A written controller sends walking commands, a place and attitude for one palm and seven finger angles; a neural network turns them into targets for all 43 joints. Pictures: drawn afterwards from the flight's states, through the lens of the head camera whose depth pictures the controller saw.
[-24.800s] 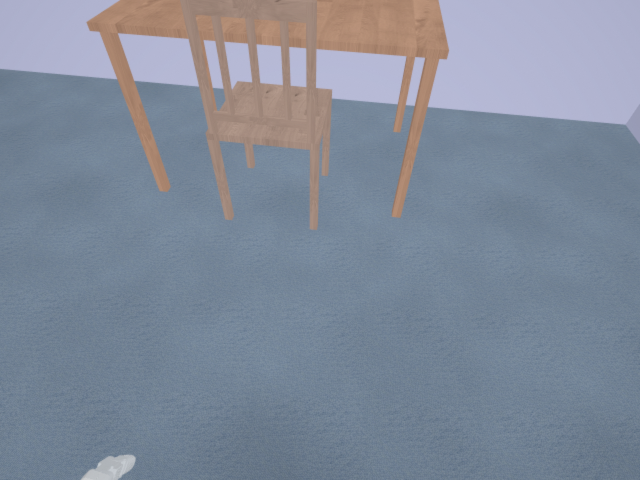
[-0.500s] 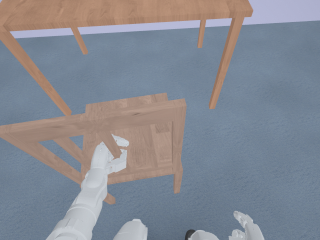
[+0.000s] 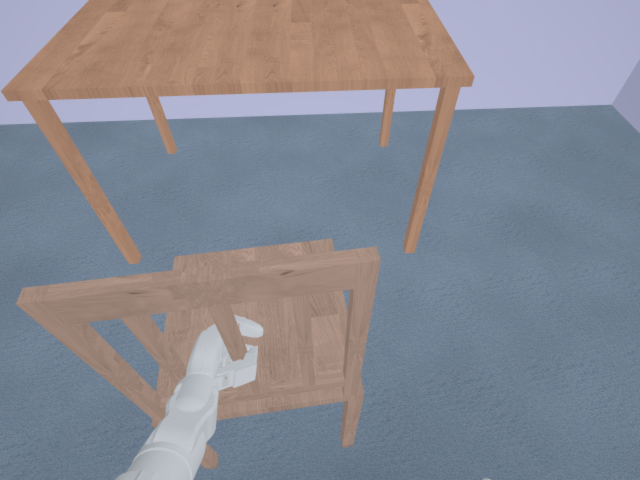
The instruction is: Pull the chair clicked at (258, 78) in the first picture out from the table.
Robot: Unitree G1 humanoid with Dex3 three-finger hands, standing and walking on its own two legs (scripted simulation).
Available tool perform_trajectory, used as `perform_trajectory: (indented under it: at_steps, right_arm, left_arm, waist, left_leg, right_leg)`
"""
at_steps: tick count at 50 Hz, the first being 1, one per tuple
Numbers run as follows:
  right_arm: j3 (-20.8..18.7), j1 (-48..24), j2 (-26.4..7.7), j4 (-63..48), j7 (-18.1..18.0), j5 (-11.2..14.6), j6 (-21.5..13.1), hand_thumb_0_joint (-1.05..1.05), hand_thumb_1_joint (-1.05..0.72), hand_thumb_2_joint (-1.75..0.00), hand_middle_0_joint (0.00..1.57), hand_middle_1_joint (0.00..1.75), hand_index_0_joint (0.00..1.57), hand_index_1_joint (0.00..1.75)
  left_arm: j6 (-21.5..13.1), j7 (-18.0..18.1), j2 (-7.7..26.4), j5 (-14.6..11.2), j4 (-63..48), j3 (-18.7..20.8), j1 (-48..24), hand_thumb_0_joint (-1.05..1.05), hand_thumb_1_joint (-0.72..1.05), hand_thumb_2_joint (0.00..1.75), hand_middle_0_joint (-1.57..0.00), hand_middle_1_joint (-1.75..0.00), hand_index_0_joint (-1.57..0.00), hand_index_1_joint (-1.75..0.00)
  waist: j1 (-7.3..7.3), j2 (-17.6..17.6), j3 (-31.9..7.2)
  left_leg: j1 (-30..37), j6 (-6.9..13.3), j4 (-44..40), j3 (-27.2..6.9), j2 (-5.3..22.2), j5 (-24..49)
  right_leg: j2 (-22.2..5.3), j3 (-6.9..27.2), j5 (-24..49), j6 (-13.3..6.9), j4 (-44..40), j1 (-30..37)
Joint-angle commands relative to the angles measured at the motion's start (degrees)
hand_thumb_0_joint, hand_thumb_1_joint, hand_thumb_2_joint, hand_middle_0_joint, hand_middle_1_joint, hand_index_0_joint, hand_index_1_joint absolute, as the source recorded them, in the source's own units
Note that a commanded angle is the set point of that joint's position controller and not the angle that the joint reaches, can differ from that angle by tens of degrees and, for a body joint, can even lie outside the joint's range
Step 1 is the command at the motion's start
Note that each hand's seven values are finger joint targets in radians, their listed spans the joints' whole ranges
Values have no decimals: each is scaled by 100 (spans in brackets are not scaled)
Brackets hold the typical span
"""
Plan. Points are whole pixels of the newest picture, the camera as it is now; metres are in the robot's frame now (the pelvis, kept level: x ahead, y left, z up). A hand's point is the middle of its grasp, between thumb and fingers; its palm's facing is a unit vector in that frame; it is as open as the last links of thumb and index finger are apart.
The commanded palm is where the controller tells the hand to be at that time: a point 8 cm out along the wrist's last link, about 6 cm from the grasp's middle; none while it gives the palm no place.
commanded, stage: stop walking, hand still on the chair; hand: left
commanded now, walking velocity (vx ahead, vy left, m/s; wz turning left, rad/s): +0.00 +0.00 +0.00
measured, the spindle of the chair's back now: (239, 353) +0.31 +0.14 -0.08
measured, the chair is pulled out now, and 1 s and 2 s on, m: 0.58 0.58 0.58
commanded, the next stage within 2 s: open the thumb and straighten the fingers in 0.52 s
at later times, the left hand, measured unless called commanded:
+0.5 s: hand (248, 364) +0.29 +0.12 -0.07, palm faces -0.06 -0.99 -0.16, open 5.4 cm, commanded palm +0.27 +0.17 -0.06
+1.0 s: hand (242, 347) +0.31 +0.13 -0.06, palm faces -0.03 -0.99 -0.17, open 11.8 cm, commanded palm +0.29 +0.18 -0.04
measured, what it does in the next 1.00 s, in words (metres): stands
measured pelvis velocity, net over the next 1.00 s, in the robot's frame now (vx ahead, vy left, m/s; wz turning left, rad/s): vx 0.03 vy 0.00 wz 0.02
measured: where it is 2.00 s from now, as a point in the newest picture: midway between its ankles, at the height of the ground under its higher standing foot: outside the picture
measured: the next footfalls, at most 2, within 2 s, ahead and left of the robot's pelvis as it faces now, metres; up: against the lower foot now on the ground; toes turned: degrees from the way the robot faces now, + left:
none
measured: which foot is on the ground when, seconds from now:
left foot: down 0.00-1.00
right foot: down 0.00-1.00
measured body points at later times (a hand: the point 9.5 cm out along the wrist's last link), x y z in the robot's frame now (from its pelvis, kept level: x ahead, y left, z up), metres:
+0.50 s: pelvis +0.03 +0.01 +0.00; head +0.05 +0.00 +0.45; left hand +0.29 +0.17 -0.05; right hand +0.17 -0.23 -0.11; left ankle -0.02 +0.14 -0.74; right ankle +0.07 -0.12 -0.74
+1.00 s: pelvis +0.03 +0.00 -0.02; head +0.07 -0.02 +0.43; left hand +0.31 +0.18 -0.05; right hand +0.15 -0.25 -0.13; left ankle -0.02 +0.14 -0.74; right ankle +0.07 -0.12 -0.74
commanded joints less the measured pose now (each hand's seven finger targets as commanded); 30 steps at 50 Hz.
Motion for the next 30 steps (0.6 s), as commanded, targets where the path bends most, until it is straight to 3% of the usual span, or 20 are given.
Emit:
perform_trajectory:
  at_steps: [1, 3, 5, 8, 10, 14, 15, 18, 20, 24, 26, 28, 30]
  right_arm:
    - [-288, -404, -822, -666, -131, -29, -304, 0, -90, -90, 20, 30, 20, 30]
    - [-268, -469, -765, -680, -133, -29, -343, 0, -90, -90, 20, 30, 20, 30]
    - [-282, -423, -793, -628, -161, 7, -340, 0, -90, -90, 20, 30, 20, 30]
    - [-299, -476, -786, -679, -164, -8, -338, 0, -90, -90, 20, 30, 20, 30]
    - [-316, -475, -819, -650, -186, -1, -351, 0, -90, -90, 20, 30, 20, 30]
    - [-319, -537, -798, -745, -188, -10, -298, 0, -90, -90, 20, 30, 20, 30]
    - [-336, -536, -817, -713, -205, 1, -298, 0, -90, -90, 20, 30, 20, 30]
    - [-329, -580, -802, -776, -201, -13, -229, 0, -90, -90, 20, 30, 20, 30]
    - [-336, -593, -809, -757, -213, -5, -206, 0, -90, -90, 20, 30, 20, 30]
    - [-309, -670, -783, -858, -191, -21, -129, 0, -90, -90, 20, 30, 20, 30]
    - [-301, -671, -780, -857, -192, -27, -112, 0, -90, -90, 20, 30, 20, 30]
    - [-283, -706, -762, -884, -190, -21, -74, 0, -90, -90, 20, 30, 20, 30]
    - [-286, -699, -776, -853, -203, -10, -65, 0, -90, -90, 20, 30, 20, 30]
  left_arm:
    - [-236, 108, 801, 201, -955, 196, -1303, 0, 90, 90, -50, -145, -50, -145]
    - [-282, 108, 759, 242, -1008, 161, -1255, 0, 90, 90, -50, -145, -50, -145]
    - [-270, 117, 765, 215, -940, 119, -1127, 0, 90, 90, -50, -145, -50, -145]
    - [-311, 118, 633, 227, -1032, 72, -1030, 0, 90, 90, -50, -145, -50, -145]
    - [-324, 120, 618, 227, -1127, 1, -900, 0, 90, 90, -50, -145, -50, -145]
    - [-343, 112, 543, 243, -1340, -57, -746, 0, 90, 90, -50, -145, -50, -145]
    - [-331, 109, 571, 219, -1371, -97, -670, 0, 90, 90, -50, -145, -50, -145]
    - [-310, 99, 503, 228, -1491, -136, -607, 0, 90, 90, -50, -145, -50, -145]
    - [-295, 97, 520, 211, -1557, -175, -540, 0, 90, 90, -50, -145, -50, -145]
    - [-253, 106, 502, 238, -1677, -142, -552, 0, 90, 90, -50, -145, -50, -145]
    - [-221, 119, 536, 225, -1710, -119, -479, 0, 90, 90, -50, -145, -50, -145]
    - [-188, 123, 499, 220, -1649, -136, -506, 0, 90, 90, -50, -145, -50, -145]
    - [-166, 127, 548, 197, -1673, -146, -547, 0, 90, 90, -50, -145, -50, -145]
  waist:
    - [91, -304, -1058]
    - [109, -199, -994]
    - [101, -356, -701]
    - [107, -530, -987]
    - [77, -119, -1051]
    - [88, -363, -1367]
    - [55, -251, -1389]
    - [62, -441, -1458]
    - [35, -229, -1378]
    - [71, -292, -1411]
    - [76, -115, -1375]
    - [91, -271, -1296]
    - [73, -104, -1169]
  left_leg:
    - [-151, 301, -635, -292, 200, 76]
    - [-140, 279, -696, -316, 251, -14]
    - [-254, 278, -770, -364, 266, -143]
    - [10, 248, -636, -310, 284, 502]
    - [83, 230, -691, -314, 322, 877]
    - [235, 177, -590, -335, 407, 1710]
    - [274, 166, -589, -312, 403, 1832]
    - [328, 126, -532, -313, 404, 1961]
    - [335, 123, -577, -306, 388, 1970]
    - [296, 120, -593, -332, 403, 1903]
    - [283, 131, -622, -310, 390, 1776]
    - [210, 134, -649, -319, 385, 1515]
    - [150, 158, -706, -319, 362, 1277]
  right_leg:
    - [-571, 727, -915, -92, -818, 778]
    - [-592, 694, -935, -83, -801, 652]
    - [-556, 650, -1083, -73, -888, 478]
    - [-603, 707, -290, -128, -724, 647]
    - [-587, 599, 377, -142, -533, 755]
    - [-607, 498, 1597, -176, -157, 1109]
    - [-623, 470, 1827, -168, -145, 1145]
    - [-655, 477, 2110, -192, -71, 1204]
    - [-662, 465, 2121, -192, -101, 1148]
    - [-648, 454, 1935, -198, -93, 1195]
    - [-642, 459, 1795, -183, -155, 1180]
    - [-637, 469, 1467, -178, -223, 1109]
    - [-631, 485, 1172, -169, -349, 1024]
